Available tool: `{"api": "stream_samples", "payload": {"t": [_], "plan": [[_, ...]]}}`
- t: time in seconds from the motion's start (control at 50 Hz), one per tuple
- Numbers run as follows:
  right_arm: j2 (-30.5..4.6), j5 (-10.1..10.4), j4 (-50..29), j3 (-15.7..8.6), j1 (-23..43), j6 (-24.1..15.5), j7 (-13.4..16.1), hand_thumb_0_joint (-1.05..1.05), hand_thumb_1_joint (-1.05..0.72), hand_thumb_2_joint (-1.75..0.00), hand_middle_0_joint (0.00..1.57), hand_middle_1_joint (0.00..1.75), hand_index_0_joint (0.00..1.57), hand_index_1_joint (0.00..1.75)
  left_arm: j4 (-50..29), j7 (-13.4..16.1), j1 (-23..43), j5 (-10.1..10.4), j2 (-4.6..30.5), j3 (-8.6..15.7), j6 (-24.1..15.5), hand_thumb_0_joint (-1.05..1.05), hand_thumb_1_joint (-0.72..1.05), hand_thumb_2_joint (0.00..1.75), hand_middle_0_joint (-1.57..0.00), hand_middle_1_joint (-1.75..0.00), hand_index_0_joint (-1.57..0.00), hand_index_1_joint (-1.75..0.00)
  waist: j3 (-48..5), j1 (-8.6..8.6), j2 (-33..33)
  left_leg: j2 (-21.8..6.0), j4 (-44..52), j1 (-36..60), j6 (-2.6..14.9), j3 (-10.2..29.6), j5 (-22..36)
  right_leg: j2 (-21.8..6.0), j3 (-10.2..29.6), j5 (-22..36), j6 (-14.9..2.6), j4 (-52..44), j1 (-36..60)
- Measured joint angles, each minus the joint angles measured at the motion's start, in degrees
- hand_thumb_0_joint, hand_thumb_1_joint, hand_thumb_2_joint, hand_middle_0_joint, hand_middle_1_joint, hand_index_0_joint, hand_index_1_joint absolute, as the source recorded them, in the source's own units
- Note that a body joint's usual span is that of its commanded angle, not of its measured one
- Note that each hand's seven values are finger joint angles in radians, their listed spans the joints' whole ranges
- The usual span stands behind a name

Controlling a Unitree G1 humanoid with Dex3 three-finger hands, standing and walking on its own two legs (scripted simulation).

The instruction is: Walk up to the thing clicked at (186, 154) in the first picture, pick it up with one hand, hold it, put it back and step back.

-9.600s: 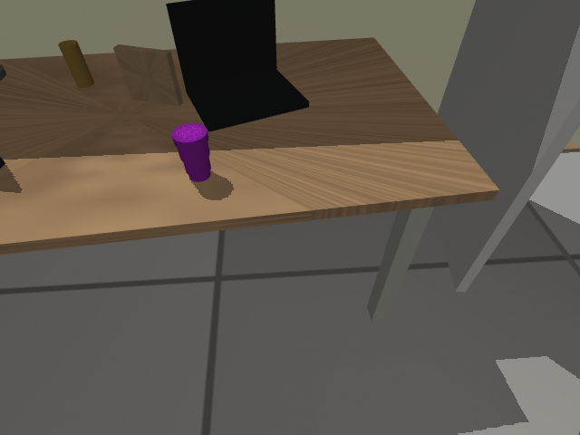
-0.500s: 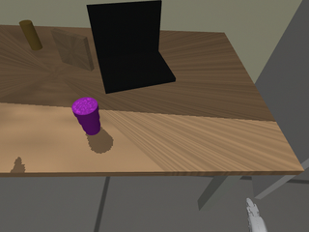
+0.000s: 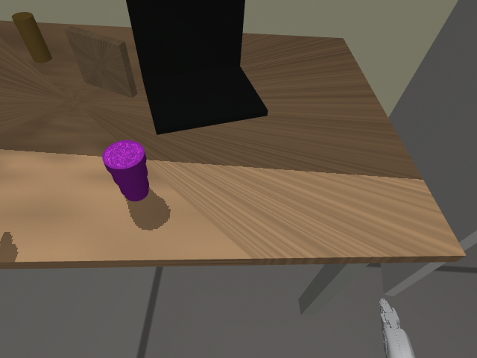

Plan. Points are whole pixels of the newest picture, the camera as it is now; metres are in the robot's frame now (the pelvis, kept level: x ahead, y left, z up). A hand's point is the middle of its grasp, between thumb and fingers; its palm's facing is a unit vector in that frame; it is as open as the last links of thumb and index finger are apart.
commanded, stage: go down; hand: left
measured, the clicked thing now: (130, 174) +0.47 +0.21 +0.01
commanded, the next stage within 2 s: approach in 0.82 s
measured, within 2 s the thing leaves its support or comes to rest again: neither
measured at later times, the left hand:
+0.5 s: hand out of the picture +0.36 +0.40 +0.16, palm faces +0.24 -0.97 +0.00, open 17.3 cm
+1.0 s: hand out of the picture +0.36 +0.40 +0.15, palm faces +0.24 -0.97 +0.00, open 17.2 cm
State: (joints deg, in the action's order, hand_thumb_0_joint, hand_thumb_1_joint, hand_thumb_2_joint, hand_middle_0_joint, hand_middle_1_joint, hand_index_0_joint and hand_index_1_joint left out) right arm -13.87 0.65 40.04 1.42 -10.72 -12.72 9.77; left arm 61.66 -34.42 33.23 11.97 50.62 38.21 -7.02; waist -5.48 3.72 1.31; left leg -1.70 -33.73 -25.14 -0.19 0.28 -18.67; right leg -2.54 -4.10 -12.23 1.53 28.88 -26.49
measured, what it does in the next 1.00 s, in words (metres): stands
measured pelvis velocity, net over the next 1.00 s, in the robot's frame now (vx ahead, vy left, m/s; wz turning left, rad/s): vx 0.00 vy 0.00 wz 0.00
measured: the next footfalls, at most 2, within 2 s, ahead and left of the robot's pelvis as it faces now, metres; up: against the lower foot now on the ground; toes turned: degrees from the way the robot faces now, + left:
none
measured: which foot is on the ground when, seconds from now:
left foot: down 0.00-1.00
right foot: down 0.00-1.00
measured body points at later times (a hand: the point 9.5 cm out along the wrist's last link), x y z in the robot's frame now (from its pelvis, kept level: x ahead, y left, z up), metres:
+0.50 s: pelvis +0.01 +0.00 +0.00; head +0.05 +0.02 +0.45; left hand +0.34 +0.45 +0.16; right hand +0.16 -0.27 -0.08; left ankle -0.03 +0.12 -0.73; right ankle +0.01 -0.14 -0.73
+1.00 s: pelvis +0.00 +0.00 +0.00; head +0.04 +0.02 +0.44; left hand +0.34 +0.45 +0.16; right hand +0.15 -0.26 -0.07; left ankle -0.03 +0.12 -0.73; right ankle +0.01 -0.14 -0.73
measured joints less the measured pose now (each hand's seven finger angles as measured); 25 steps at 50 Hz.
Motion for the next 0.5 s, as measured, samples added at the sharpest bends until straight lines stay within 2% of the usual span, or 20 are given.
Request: {"api": "stream_samples", "payload": {"t": [0.16,0.26,0.44,0.5], "plan": [[0.4,-0.2,0.3,0.5,0.0,0.0,-0.2,-0.01,0.53,-0.06,0.06,0.05,0.05,0.05,-0.6,-0.1,0.7,-0.1,-0.2,-0.3,1.1,-0.02,-0.47,0.06,-0.04,-0.02,-0.05,-0.02,-0.7,-0.02,-0.6,-0.2,-1.0,-0.9,-0.01,0.0,-0.7,0.2,0.0,-0.4,0.03,0.6,-0.8],[0.5,0.0,-1.3,0.4,-0.6,0.2,-0.1,-0.01,0.53,-0.06,0.06,0.05,0.06,0.05,-0.9,0.4,0.7,-0.3,-0.1,0.3,1.8,-0.02,-0.46,0.06,-0.04,-0.02,-0.05,-0.02,-0.9,0.14,-1.0,-0.2,-0.9,-0.6,0.04,-0.1,-0.9,0.2,0.1,-0.8,0.09,0.7,-0.6],[-0.3,0.2,-2.7,0.2,-1.9,0.6,-0.2,-0.01,0.53,-0.06,0.06,0.05,0.05,0.05,-1.4,-0.6,-1.2,0.0,-0.2,1.6,1.6,-0.02,-0.47,0.06,-0.04,-0.03,-0.05,-0.03,-1.1,-0.13,-0.9,-0.2,-1.3,-0.9,-0.05,0.1,-1.4,0.1,0.0,-1.5,0.02,1.6,-1.1],[-0.2,0.2,-2.5,0.2,-1.8,0.8,-0.2,-0.01,0.53,-0.06,0.06,0.05,0.05,0.05,-1.5,-0.8,-1.4,0.3,-0.4,1.3,1.6,-0.02,-0.48,0.05,-0.04,-0.03,-0.05,-0.03,-1.1,-0.21,-0.6,-0.1,-1.3,-0.8,-0.09,0.3,-1.4,0.1,-0.2,-1.7,-0.01,1.7,-0.9]]}}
